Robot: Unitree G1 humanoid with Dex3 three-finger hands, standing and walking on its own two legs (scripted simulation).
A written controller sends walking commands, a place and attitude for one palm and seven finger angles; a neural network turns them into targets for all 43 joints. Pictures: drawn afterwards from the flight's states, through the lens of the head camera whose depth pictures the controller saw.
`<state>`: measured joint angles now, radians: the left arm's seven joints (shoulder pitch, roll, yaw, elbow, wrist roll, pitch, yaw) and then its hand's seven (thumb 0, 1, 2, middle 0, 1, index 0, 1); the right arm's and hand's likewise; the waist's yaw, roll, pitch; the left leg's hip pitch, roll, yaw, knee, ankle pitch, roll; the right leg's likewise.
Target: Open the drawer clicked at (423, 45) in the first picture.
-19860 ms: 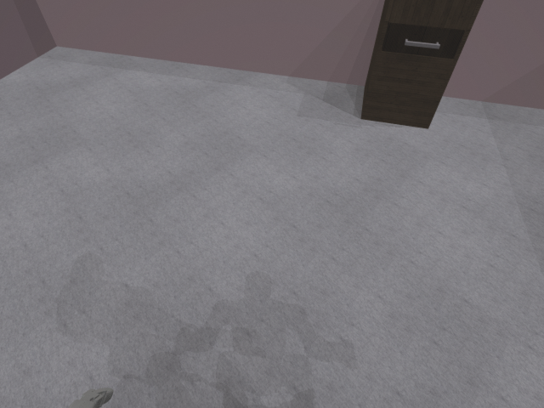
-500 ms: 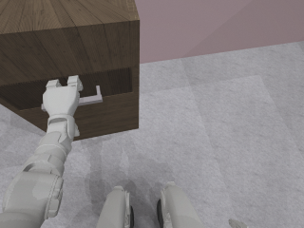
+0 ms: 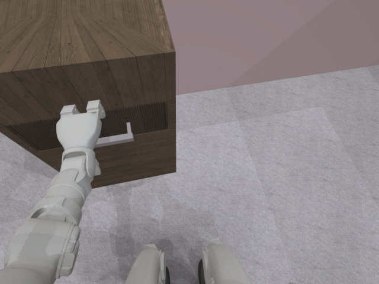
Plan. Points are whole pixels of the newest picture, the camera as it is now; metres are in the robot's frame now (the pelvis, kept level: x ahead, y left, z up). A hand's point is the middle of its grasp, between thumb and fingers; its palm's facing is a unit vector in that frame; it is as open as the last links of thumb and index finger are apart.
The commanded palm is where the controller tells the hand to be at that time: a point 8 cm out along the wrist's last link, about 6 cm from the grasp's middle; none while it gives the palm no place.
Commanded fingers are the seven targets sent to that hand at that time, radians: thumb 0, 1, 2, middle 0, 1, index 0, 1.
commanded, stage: lift the hand off the handle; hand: left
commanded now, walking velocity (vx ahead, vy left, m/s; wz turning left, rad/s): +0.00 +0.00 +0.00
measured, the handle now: (99, 136) +0.49 +0.22 -0.14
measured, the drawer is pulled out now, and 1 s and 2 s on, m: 0.00 0.00 0.00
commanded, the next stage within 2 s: draw the hand back to the body in 0.86 s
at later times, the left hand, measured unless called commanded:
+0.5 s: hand (86, 136) +0.45 +0.22 -0.04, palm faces -0.08 -0.05 -1.00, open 13.5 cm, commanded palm +0.45 +0.21 +0.04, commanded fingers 0.00 -0.50 0.30 -0.30 -1.20 -0.30 -1.20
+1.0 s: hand (82, 129) +0.45 +0.22 -0.01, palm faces -0.08 -0.04 -1.00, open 13.6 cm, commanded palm +0.43 +0.21 +0.07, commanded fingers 0.00 -0.50 0.30 -0.30 -1.20 -0.30 -1.20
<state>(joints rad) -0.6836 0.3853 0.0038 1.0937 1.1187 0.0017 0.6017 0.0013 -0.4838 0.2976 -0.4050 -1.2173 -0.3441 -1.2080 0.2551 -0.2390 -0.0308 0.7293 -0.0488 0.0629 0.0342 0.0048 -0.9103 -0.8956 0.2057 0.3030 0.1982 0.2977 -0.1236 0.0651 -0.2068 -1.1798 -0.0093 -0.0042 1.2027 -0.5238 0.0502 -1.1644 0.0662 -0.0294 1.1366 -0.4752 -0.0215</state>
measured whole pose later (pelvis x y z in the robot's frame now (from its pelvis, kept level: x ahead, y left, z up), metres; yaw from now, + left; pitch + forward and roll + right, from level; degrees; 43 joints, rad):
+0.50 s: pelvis +0.01 +0.00 +0.02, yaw +1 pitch +27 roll -3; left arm -0.66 0.38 -0.01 1.08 1.11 0.01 0.56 0.00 -0.48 0.30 -0.43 -1.22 -0.38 -1.21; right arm 0.27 -0.24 -0.04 0.72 -0.04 0.07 0.02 0.01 -0.91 -0.90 0.21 0.30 0.20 0.30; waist -0.12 0.06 -0.19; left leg -1.07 -0.01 -0.01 1.10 -0.50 0.05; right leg -1.06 0.06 -0.03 1.04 -0.45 -0.02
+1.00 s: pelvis +0.02 +0.00 +0.04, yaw +1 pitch +24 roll -2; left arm -0.64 0.37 -0.03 1.07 1.10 0.00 0.54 0.00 -0.48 0.30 -0.42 -1.22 -0.36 -1.21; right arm 0.28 -0.24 -0.04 0.71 -0.03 0.08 0.01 0.00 -0.91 -0.90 0.21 0.30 0.20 0.30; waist -0.11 0.06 -0.18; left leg -0.95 -0.01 0.00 1.00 -0.46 0.04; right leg -0.94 0.06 -0.01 0.94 -0.42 -0.03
